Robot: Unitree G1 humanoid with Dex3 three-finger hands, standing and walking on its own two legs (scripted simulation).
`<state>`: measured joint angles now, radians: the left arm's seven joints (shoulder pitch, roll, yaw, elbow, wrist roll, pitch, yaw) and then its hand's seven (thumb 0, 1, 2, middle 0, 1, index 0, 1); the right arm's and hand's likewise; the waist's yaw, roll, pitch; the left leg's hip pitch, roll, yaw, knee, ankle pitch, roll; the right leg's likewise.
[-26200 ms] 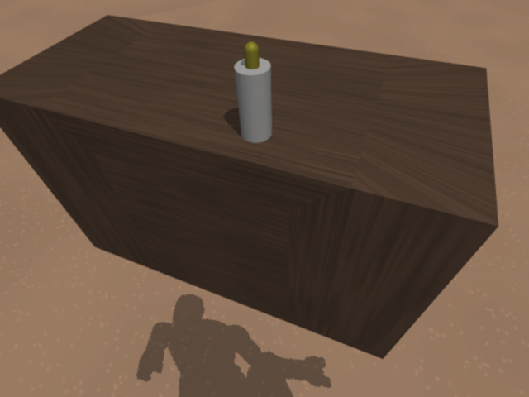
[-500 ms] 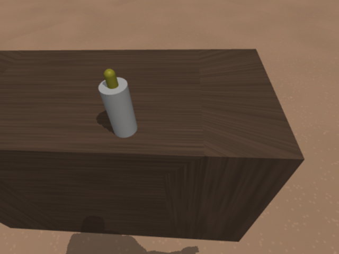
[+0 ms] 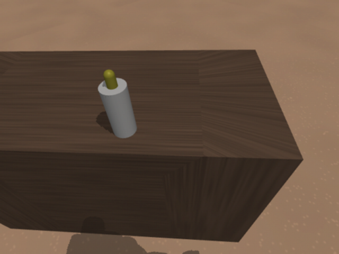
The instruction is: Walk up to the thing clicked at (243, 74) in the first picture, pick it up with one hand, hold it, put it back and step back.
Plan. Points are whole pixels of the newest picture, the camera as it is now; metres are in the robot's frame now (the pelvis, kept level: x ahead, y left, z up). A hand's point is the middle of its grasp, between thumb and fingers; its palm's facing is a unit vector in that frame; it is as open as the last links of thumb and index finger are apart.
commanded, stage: stand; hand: left
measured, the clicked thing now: (117, 103) +0.45 +0.18 +0.12
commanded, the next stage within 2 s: none
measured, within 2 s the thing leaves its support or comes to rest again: neither
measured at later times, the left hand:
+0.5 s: hand out of the picture +0.07 +0.25 -0.16, palm faces -0.03 -0.94 -0.35, open 8.7 cm
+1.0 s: hand out of the picture +0.07 +0.26 -0.15, palm faces -0.02 -0.94 -0.35, open 7.4 cm
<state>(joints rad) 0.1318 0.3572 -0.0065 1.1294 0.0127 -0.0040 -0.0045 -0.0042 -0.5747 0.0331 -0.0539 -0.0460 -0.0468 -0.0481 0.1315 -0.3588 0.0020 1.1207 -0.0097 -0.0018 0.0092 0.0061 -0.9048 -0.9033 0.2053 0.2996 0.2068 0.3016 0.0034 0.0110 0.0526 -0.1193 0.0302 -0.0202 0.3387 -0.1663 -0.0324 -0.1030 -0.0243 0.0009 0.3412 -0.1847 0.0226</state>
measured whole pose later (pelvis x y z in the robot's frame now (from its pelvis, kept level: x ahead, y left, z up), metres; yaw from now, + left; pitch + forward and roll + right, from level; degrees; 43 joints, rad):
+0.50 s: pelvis +0.01 +0.00 +0.00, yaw +0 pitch -3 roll +0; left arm 0.13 0.35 -0.01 1.12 0.01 0.00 -0.01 0.00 0.65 0.85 -0.20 -0.29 -0.20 -0.30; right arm 0.13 -0.36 0.00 1.12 -0.01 0.00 0.01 0.01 -0.91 -0.90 0.20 0.30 0.21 0.30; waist 0.00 0.01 0.06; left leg -0.12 0.03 -0.02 0.34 -0.17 -0.03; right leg -0.11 -0.03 0.00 0.34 -0.19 0.02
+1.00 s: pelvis +0.01 +0.00 +0.00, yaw +0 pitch -3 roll +0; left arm 0.13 0.35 0.00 1.12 0.01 0.00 0.00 0.01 0.90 0.90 -0.21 -0.30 -0.20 -0.30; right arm 0.12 -0.35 0.00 1.11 -0.01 0.00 0.01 0.01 -0.91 -0.90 0.20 0.30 0.21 0.30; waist 0.00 0.01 0.05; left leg -0.11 0.03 -0.03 0.34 -0.17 -0.03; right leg -0.09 -0.02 -0.01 0.33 -0.19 0.02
